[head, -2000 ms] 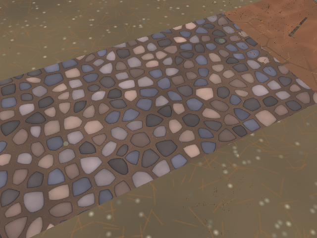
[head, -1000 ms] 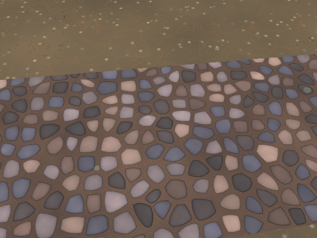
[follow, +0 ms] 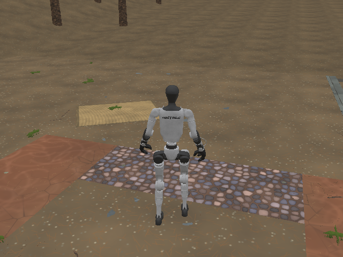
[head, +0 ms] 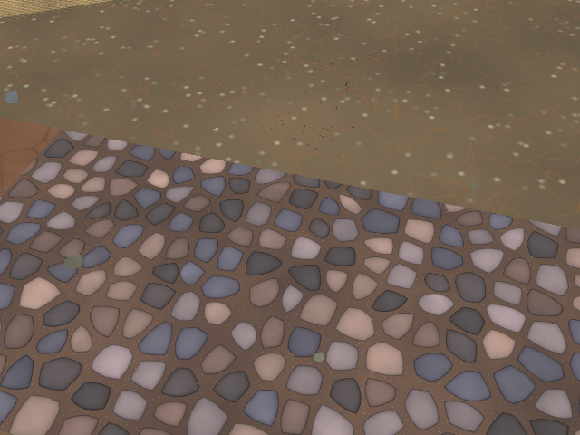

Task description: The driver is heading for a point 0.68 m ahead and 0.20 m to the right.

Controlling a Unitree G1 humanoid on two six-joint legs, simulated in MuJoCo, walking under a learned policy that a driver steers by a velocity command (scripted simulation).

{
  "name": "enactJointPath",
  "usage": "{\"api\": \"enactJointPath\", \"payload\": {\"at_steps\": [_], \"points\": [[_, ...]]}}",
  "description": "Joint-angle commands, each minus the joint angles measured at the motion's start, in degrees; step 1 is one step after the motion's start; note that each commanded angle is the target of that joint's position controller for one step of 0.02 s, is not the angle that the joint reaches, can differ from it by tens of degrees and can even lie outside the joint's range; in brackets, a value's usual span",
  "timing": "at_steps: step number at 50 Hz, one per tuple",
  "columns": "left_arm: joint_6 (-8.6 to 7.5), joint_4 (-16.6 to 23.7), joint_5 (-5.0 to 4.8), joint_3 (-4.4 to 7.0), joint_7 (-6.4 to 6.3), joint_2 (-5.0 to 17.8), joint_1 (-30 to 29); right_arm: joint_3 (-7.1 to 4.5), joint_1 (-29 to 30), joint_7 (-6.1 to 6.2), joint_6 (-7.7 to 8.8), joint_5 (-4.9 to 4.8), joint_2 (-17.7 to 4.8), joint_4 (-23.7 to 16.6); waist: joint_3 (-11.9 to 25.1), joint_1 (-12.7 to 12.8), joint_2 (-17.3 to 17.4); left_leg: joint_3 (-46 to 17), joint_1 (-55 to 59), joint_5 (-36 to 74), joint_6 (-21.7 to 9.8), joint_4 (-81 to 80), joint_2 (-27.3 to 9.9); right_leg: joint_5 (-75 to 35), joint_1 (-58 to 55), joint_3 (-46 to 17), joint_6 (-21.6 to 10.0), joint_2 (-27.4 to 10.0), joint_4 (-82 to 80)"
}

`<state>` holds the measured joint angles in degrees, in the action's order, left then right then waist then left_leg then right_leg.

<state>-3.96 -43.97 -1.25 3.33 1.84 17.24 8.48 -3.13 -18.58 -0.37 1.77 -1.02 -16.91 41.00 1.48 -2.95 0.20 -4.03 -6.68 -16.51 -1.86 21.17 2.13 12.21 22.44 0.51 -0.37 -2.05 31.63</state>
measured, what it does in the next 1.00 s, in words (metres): walks ahead: right foot, then left foot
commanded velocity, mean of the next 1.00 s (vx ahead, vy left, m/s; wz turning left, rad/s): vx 0.47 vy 0.00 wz -0.15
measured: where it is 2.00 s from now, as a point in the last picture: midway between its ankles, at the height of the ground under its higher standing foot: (317, 351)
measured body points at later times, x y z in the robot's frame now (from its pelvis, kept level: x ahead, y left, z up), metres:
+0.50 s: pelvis +0.23 -0.02 -0.01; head +0.28 -0.02 +0.43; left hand +0.20 +0.27 -0.14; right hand +0.48 -0.23 -0.08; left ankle +0.40 +0.11 -0.73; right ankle +0.06 -0.13 -0.74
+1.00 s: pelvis +0.51 -0.02 -0.01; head +0.54 -0.04 +0.44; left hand +0.75 +0.17 -0.10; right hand +0.49 -0.31 -0.14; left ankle +0.40 +0.10 -0.74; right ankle +0.66 -0.18 -0.71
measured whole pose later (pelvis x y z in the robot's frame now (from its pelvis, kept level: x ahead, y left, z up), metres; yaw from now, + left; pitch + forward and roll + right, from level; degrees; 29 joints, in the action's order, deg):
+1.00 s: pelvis +0.51 -0.02 -0.01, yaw -13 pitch +1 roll +3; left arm -1.7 -40.1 -1.2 2.4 2.7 15.1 7.0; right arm -4.1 -17.2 0.1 4.1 -0.5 -16.2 48.3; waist -2.4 -4.0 -1.9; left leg 14.3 5.7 -19.4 0.1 13.1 1.6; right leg 0.7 36.1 0.6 -2.1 -5.3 37.2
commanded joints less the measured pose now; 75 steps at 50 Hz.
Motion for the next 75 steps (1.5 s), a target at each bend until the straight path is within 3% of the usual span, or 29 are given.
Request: {"api": "enactJointPath", "payload": {"at_steps": [1,2,3,4,5,9,17,23,26,27,28,29,30,32,33,39,44,49,51,53,54,55,56,57,58,60,66,72,75], "points": [[-1.69,2.2,-0.03,1.37,-0.01,5.5,2.1,-1.94,1.9,-0.17,0.46,0.03,-8.1,-2.9,-2.2,4.0,4.8,-12.1,-8.3,-6.2,-8.6,-3.7,-12.7,-1.1,-9.7,1.6,-1.9,1.3,-4.2],[-1.84,0.8,-0.06,1.97,-0.52,7.1,7.9,-1.10,2.5,-0.14,0.59,0.51,-5.7,-3.0,-0.1,6.7,3.4,-9.2,-12.9,-3.3,-6.4,3.3,-10.0,0.2,-18.0,-1.8,-3.3,-1.2,-5.1],[-2.03,0.1,0.70,2.90,-1.05,11.8,14.3,0.21,3.8,-0.10,1.13,1.14,-1.4,-4.8,3.2,8.6,-7.6,-1.3,-22.8,-4.4,-2.1,22.4,-3.2,6.5,-28.0,-17.5,-8.0,-12.0,-11.0],[-2.01,-0.9,1.10,4.12,-0.40,16.0,18.3,-0.28,3.6,0.52,2.19,0.19,-3.4,-7.3,5.0,8.9,-18.4,0.9,-36.1,-16.6,0.5,38.1,1.4,19.8,-33.2,-39.2,-15.9,-20.3,-18.6],[-2.18,-0.2,0.63,2.65,-0.21,11.3,15.5,-1.52,3.8,0.55,2.80,-0.63,-8.0,-6.6,1.2,8.2,-11.2,-2.6,-41.4,-14.7,0.2,44.9,-2.2,26.7,-31.4,-39.0,-16.0,-20.3,-19.7],[-1.78,1.6,1.58,0.62,-0.68,6.2,8.7,-1.54,6.2,-0.23,3.09,0.44,-5.9,-5.6,-4.3,5.0,-6.0,-0.5,-39.1,1.7,0.3,41.4,-8.1,7.8,-21.4,-20.8,-11.5,-12.3,-22.1],[-1.13,-0.9,0.56,0.83,-1.94,8.0,12.9,0.28,16.2,-1.04,3.28,0.39,-0.9,-8.3,-5.5,7.4,-4.6,4.5,-31.7,19.6,3.4,17.4,-6.2,-15.0,-17.8,-5.5,-10.4,-7.7,-24.4],[0.32,-3.5,-0.20,1.46,-2.30,9.4,16.3,-0.10,21.4,-2.89,4.02,-0.19,-2.6,-10.2,-6.9,6.8,-4.8,4.0,-29.1,17.5,-0.2,8.1,-4.3,-22.4,-26.2,-5.9,-9.2,-12.4,-20.4],[1.28,-3.4,0.13,1.74,-2.67,10.4,14.9,-2.47,8.2,-2.10,3.76,0.22,-7.2,-6.9,2.8,-1.4,-5.7,7.1,-8.6,14.2,-4.3,6.2,-0.2,-47.1,-26.1,-3.6,-6.8,-9.9,-2.8],[1.23,-2.4,0.95,0.86,-2.75,8.7,14.6,-3.46,-2.0,-1.28,3.46,0.63,-9.8,-4.7,10.6,-6.0,-4.0,1.0,10.1,15.2,-7.0,9.3,-6.6,-36.7,-14.9,-3.3,-5.1,-7.7,11.4],[0.28,-0.7,1.28,-1.61,-2.22,0.3,22.6,-4.71,-6.7,-1.05,3.39,1.89,-15.9,-3.7,20.9,-2.3,11.5,-26.3,33.5,5.3,-16.0,7.6,-23.5,0.6,8.9,-1.6,-1.1,2.6,35.6],[-0.89,-2.1,0.05,-0.91,-1.86,4.3,20.8,-3.39,-7.7,-1.02,3.19,1.40,-10.2,-3.7,24.8,-4.4,12.2,-38.6,32.4,-2.2,-16.7,-1.3,-26.1,20.0,14.7,-9.7,-1.2,4.1,42.9],[-1.27,-0.1,-1.82,0.64,-1.62,8.7,14.3,-2.41,-3.5,-0.76,3.12,1.09,-7.8,-3.4,12.8,-4.1,8.6,-28.7,23.6,-3.8,-13.4,-3.1,-24.0,17.0,19.5,-9.2,-1.5,1.0,45.4],[-1.10,1.3,-0.90,0.66,-1.87,7.5,9.0,-1.47,3.5,-0.78,3.31,1.10,-4.7,-2.9,2.1,-0.4,3.4,-15.3,7.0,3.3,-10.6,-7.1,-19.4,8.2,17.2,-6.5,-1.2,-3.8,39.8],[-0.24,0.7,-0.61,0.96,-2.01,6.7,10.4,-1.20,5.6,-0.89,3.92,1.55,-3.5,-2.7,0.4,1.9,5.2,-10.4,1.7,6.0,-9.7,-9.4,-17.3,5.2,13.6,-7.0,-0.8,-5.6,37.5],[2.37,1.7,-0.08,0.81,-2.58,3.2,8.7,-2.15,7.3,-0.58,5.83,2.07,-4.7,0.9,-4.3,3.9,3.4,3.7,-4.2,17.0,-9.9,-15.1,-15.7,-5.8,15.5,-7.9,1.5,-6.4,29.0],[1.24,4.9,0.13,-0.19,-0.44,1.1,-1.0,-2.69,4.8,0.46,4.86,1.50,-7.3,2.7,-6.4,0.1,1.3,11.4,0.4,19.8,-8.2,-15.4,-15.2,-17.7,14.5,-2.4,0.5,-5.0,11.3],[1.39,9.5,0.08,-0.06,1.34,1.9,-6.9,-3.59,1.2,0.81,2.28,0.03,-9.6,4.8,-7.5,-1.1,1.4,13.6,12.5,29.1,-6.8,-9.7,-18.8,-9.9,18.1,0.9,-2.6,-3.4,4.6],[1.67,10.1,0.48,0.91,1.59,3.6,-4.2,-3.95,2.4,1.25,1.28,-0.31,-11.1,4.6,-4.5,1.6,3.4,15.0,13.8,49.9,-5.4,-1.3,-18.5,-3.7,11.4,4.2,-4.6,0.6,4.0],[1.58,7.0,0.96,3.67,0.78,8.3,10.3,-3.39,3.7,1.76,0.55,-0.57,-10.5,4.3,3.9,10.0,2.6,16.6,7.8,56.1,-2.1,19.8,-14.7,-10.7,-9.6,4.9,-7.7,5.4,-2.2],[2.01,6.1,1.28,4.89,-0.62,13.3,15.8,-1.95,1.6,1.68,1.23,1.30,-6.9,2.9,10.5,10.7,-6.4,16.5,-7.2,28.6,1.2,37.7,-10.7,-30.4,-27.9,-8.1,-11.1,-4.2,-0.4],[1.58,8.7,2.35,4.46,-0.96,16.8,11.0,0.23,-4.0,0.76,2.63,1.98,-1.6,1.1,20.2,4.2,-17.8,9.3,-27.3,-20.7,5.3,60.3,1.6,-43.7,-44.1,-39.8,-25.6,-21.9,-5.0],[1.63,9.2,2.10,3.20,-0.58,11.5,12.3,-1.19,-1.6,0.03,3.56,0.37,-8.5,3.4,26.7,9.1,-6.1,-2.3,-26.7,-19.8,4.8,62.6,-1.8,-48.1,-43.4,-35.8,-25.1,-21.3,-6.2],[1.49,8.4,1.81,2.45,-0.40,9.1,10.0,-1.23,2.6,-0.22,3.62,-1.58,-8.5,2.0,18.6,8.3,-5.6,-1.2,-30.3,-17.4,4.0,60.6,-4.5,-48.1,-38.2,-25.9,-22.8,-18.7,-5.6],[1.23,7.6,0.91,2.04,-0.29,7.3,7.1,-0.85,4.8,0.33,3.47,-0.84,-7.1,2.0,10.0,6.4,-0.7,0.4,-31.5,-14.1,3.8,54.3,-6.9,-44.0,-28.9,-19.4,-18.9,-15.0,-7.1],[1.24,7.9,1.27,1.19,-0.78,5.2,2.7,-1.28,5.3,1.11,1.88,0.17,-7.2,2.8,4.8,3.3,-1.7,1.0,-24.7,-9.4,4.2,48.1,-8.6,-40.2,-16.0,-13.6,-16.1,-11.4,-11.4],[0.91,5.7,2.13,1.28,-1.59,5.7,-1.4,-0.21,3.9,2.22,-0.30,1.37,-3.2,4.0,6.1,1.0,-4.6,2.1,-15.8,3.2,6.6,27.8,-7.5,-42.2,-9.3,-4.7,-14.4,-7.9,-13.9],[2.18,1.9,2.25,0.34,-1.58,4.5,-0.9,-0.71,9.0,1.86,-0.86,1.18,-4.6,3.6,3.5,2.8,-5.8,1.9,-11.0,6.8,5.2,14.4,-6.5,-23.1,-9.5,-7.6,-12.5,-8.8,-13.0],[2.03,0.2,2.23,-0.90,-1.61,1.5,1.6,-1.07,8.2,1.82,-0.13,2.52,-6.8,3.8,2.9,2.5,-0.9,-2.1,-0.8,28.1,1.9,2.0,-9.9,-7.0,-6.9,-6.6,-5.6,-3.2,-7.3]]}}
